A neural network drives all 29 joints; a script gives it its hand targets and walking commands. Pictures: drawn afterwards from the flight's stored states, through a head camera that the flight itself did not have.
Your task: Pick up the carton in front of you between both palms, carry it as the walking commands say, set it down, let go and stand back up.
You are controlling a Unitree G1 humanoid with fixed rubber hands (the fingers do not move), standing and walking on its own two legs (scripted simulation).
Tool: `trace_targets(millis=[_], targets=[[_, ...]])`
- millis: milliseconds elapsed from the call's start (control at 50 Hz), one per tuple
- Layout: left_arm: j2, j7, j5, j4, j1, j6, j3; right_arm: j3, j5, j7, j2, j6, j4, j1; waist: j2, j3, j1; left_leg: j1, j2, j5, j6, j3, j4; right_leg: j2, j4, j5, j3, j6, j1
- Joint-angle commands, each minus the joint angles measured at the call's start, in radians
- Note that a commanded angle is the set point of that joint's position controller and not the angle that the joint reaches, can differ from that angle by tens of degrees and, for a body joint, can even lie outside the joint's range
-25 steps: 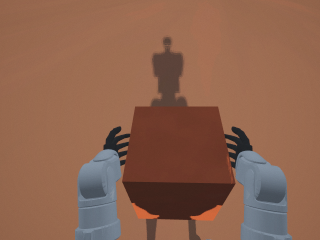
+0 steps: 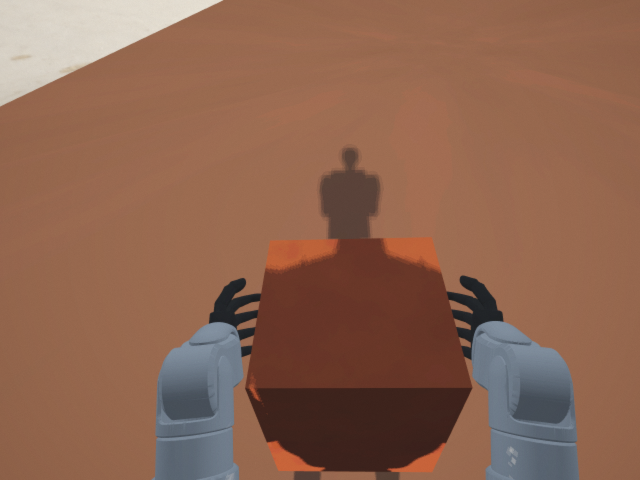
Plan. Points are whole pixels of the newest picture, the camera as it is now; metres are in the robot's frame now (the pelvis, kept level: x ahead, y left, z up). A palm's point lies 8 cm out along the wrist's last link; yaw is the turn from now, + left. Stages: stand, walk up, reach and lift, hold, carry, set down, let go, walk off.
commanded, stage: carry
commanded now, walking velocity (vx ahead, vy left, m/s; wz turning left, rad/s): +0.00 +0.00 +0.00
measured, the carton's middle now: (352, 358) +0.29 +0.00 +0.02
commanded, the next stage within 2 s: hold in 1.92 s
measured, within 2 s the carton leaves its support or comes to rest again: neither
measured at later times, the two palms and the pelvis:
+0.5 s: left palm (212, 351) +0.25 +0.17 +0.09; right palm (473, 354) +0.25 -0.13 +0.09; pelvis -0.01 +0.02 -0.01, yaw +0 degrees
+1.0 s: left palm (208, 387) +0.22 +0.17 +0.07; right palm (473, 391) +0.22 -0.13 +0.07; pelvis -0.04 +0.02 +0.00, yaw +0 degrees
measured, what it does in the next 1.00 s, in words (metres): stands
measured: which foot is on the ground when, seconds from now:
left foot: down 0.00-1.00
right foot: down 0.00-1.00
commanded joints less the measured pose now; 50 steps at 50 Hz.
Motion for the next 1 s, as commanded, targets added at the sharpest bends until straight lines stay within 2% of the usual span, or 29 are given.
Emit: trace_targets(millis=[0,120,260,380,520,680,780,980], targets=[[-0.891,-0.261,-0.405,-0.004,-0.44,0.014,-0.705,0.684,0.398,0.258,0.88,0.007,0.019,-0.399,0.017,-0.209,-0.005,0.0,0.1,0.616,-0.003,-0.05,0.014,-0.128,0.063,0.589,0.112,0.013,0.185],[-0.927,-0.263,-0.434,-0.054,-0.514,0.0,-0.728,0.7,0.423,0.256,0.92,-0.01,-0.036,-0.471,0.014,-0.207,-0.005,-0.005,0.099,0.615,0.012,-0.058,0.027,-0.119,0.085,0.483,0.105,0.016,0.165],[-0.916,-0.257,-0.426,-0.077,-0.477,0.0,-0.726,0.712,0.43,0.253,0.908,-0.008,-0.072,-0.454,0.006,-0.208,-0.004,-0.014,0.095,0.541,0.024,-0.068,0.022,-0.123,0.081,0.404,0.111,0.016,0.167],[-0.908,-0.258,-0.416,-0.066,-0.464,0.004,-0.72,0.715,0.43,0.257,0.899,-0.003,-0.066,-0.452,-0.001,-0.174,-0.004,-0.04,0.09,0.437,0.032,-0.074,-0.004,-0.128,0.052,0.351,0.118,0.017,0.158],[-0.906,-0.26,-0.417,-0.059,-0.481,0.009,-0.717,0.709,0.426,0.258,0.897,0.001,-0.057,-0.466,-0.004,-0.127,-0.003,-0.074,0.085,0.278,0.042,-0.086,-0.051,-0.128,0.0,0.225,0.13,0.019,0.136],[-0.91,-0.263,-0.41,-0.03,-0.475,0.003,-0.72,0.708,0.411,0.258,0.905,-0.006,-0.025,-0.453,-0.008,-0.109,-0.003,-0.097,0.081,0.192,0.051,-0.094,-0.077,-0.128,-0.03,0.152,0.138,0.024,0.126],[-0.917,-0.269,-0.386,0.014,-0.467,-0.039,-0.727,0.714,0.389,0.264,0.913,-0.047,0.018,-0.447,-0.009,-0.099,-0.004,-0.114,0.08,0.155,0.055,-0.096,-0.086,-0.128,-0.041,0.123,0.141,0.026,0.121],[-0.886,-0.274,-0.313,0.077,-0.439,-0.191,-0.677,0.669,0.316,0.267,0.885,-0.2,0.086,-0.422,-0.015,-0.113,-0.003,-0.126,0.077,0.121,0.06,-0.096,-0.084,-0.13,-0.047,0.104,0.144,0.025,0.128]])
